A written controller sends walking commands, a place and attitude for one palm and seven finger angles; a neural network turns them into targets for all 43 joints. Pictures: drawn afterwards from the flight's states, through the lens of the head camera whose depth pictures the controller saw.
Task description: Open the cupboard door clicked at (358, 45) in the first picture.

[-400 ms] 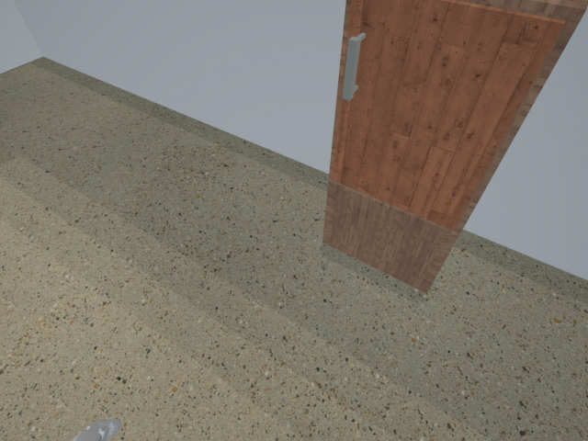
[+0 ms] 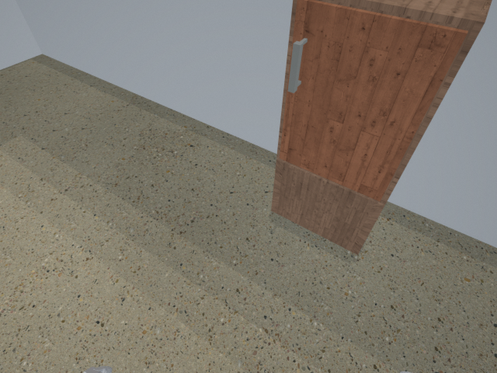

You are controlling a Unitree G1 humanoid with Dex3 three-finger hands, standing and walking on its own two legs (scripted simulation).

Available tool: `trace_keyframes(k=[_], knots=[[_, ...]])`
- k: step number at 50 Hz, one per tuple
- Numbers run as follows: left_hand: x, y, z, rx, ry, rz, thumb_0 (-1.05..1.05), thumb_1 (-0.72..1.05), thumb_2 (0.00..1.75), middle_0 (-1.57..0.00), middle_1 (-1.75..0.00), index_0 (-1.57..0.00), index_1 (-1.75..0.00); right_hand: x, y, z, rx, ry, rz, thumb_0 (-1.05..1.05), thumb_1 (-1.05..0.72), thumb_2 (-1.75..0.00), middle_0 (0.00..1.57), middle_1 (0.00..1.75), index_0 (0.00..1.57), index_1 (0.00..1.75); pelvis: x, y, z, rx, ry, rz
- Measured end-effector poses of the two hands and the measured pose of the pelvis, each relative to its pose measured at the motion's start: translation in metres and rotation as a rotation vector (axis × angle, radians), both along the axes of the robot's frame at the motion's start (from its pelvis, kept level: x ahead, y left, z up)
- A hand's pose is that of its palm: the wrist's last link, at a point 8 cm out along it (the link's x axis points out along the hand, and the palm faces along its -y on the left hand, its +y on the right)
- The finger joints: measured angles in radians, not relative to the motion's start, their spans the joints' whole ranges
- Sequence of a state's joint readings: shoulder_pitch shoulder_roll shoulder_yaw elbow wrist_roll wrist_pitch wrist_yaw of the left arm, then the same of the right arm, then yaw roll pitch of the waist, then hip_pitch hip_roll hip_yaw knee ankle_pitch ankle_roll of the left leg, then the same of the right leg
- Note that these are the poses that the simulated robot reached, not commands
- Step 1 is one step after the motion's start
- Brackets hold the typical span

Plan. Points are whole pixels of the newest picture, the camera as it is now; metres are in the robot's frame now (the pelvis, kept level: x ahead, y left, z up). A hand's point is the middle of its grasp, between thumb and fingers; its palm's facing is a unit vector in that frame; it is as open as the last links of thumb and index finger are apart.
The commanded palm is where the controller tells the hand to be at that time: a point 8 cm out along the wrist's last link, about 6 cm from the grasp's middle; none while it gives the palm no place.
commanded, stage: stand and wait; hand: left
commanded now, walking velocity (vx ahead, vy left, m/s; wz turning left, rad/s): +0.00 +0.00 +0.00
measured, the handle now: (298, 65) +0.95 -0.09 +0.05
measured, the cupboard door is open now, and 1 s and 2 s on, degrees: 0 0 0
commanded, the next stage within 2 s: look at it before walking up in 0.42 s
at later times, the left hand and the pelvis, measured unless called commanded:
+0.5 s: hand out of the picture +0.06 +0.24 -0.15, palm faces -0.03 -0.94 -0.34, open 7.4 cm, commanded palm none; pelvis -0.02 -0.01 +0.00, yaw +0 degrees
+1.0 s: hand out of the picture +0.06 +0.24 -0.15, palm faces -0.03 -0.94 -0.34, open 7.4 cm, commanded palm none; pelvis -0.02 +0.00 +0.00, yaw +0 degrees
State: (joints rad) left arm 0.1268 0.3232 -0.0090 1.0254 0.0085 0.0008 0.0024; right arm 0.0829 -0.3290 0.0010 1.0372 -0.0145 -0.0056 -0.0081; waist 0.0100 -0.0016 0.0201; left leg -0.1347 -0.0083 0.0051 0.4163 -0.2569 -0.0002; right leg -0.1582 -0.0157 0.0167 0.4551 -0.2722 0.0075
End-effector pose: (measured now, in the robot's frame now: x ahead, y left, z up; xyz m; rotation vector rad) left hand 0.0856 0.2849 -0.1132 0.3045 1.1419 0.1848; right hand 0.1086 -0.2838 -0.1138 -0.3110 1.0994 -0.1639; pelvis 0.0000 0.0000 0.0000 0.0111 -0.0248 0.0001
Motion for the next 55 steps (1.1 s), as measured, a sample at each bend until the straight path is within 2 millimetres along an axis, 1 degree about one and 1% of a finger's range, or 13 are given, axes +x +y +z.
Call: trace_keyframes(k=[5, 10, 14, 19, 24, 34, 55], knots=[[-0.017, 0.002, -0.001, 0.009, 0.042, 0.013, 0.01, 0.9, 0.89, -0.2, -0.3, -0.2, -0.3, -0.021, -0.008, -0.003, -0.008, 0.052, -0.019, 0.01, -0.91, -0.9, 0.2, 0.3, 0.2, 0.3, -0.004, -0.002, 0.001, -0.001, -0.003, -0.001], [-0.03, 0.004, -0.001, 0.017, 0.07, 0.02, 0.01, 0.9, 0.89, -0.2, -0.3, -0.2, -0.3, -0.041, -0.013, -0.006, -0.013, 0.099, -0.033, 0.01, -0.91, -0.9, 0.2, 0.3, 0.2, 0.3, -0.009, -0.004, 0.002, -0.001, -0.005, -0.001], [-0.035, 0.005, 0.0, 0.019, 0.078, 0.02, 0.01, 0.9, 0.89, -0.2, -0.3, -0.2, -0.3, -0.053, -0.015, -0.007, -0.012, 0.123, -0.042, 0.01, -0.91, -0.9, 0.2, 0.3, 0.2, 0.3, -0.012, -0.005, 0.003, -0.002, -0.005, -0.001], [-0.035, 0.003, 0.001, 0.018, 0.074, 0.015, 0.01, 0.9, 0.89, -0.2, -0.3, -0.2, -0.3, -0.062, -0.015, -0.008, -0.008, 0.131, -0.048, 0.01, -0.91, -0.9, 0.2, 0.3, 0.2, 0.3, -0.016, -0.005, 0.003, -0.002, -0.007, -0.003], [-0.032, 0.001, 0.001, 0.014, 0.06, 0.006, 0.01, 0.9, 0.89, -0.2, -0.3, -0.2, -0.3, -0.064, -0.014, -0.008, -0.002, 0.126, -0.05, 0.01, -0.91, -0.9, 0.2, 0.3, 0.2, 0.3, -0.019, -0.006, 0.003, -0.002, -0.007, -0.005], [-0.028, -0.002, 0.001, 0.005, 0.044, -0.006, 0.01, 0.9, 0.89, -0.2, -0.3, -0.2, -0.3, -0.063, -0.012, -0.007, 0.002, 0.112, -0.048, 0.01, -0.91, -0.9, 0.2, 0.3, 0.2, 0.3, -0.021, -0.005, 0.004, -0.002, -0.004, -0.007], [-0.032, 0.004, 0.0, 0.009, 0.071, 0.004, 0.01, 0.9, 0.89, -0.2, -0.3, -0.2, -0.3, -0.055, -0.01, -0.004, -0.006, 0.114, -0.042, 0.01, -0.91, -0.9, 0.2, 0.3, 0.2, 0.3, -0.017, -0.002, 0.005, -0.003, -0.001, -0.006]])
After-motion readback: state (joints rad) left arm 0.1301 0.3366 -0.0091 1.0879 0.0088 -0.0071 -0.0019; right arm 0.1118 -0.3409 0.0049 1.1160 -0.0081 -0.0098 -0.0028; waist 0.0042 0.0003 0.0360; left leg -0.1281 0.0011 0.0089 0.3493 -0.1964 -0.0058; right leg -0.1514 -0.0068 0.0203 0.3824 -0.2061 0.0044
